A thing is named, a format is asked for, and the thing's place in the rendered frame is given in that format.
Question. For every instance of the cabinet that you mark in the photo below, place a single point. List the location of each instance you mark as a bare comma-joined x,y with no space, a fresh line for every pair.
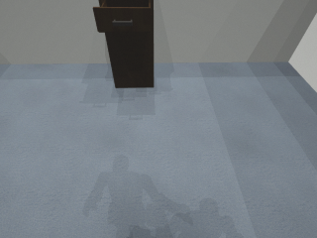
132,56

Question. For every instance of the handle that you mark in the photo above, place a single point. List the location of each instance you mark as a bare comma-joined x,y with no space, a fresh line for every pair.
122,23

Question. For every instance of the drawer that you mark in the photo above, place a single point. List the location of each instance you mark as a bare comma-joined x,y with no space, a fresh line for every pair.
139,11

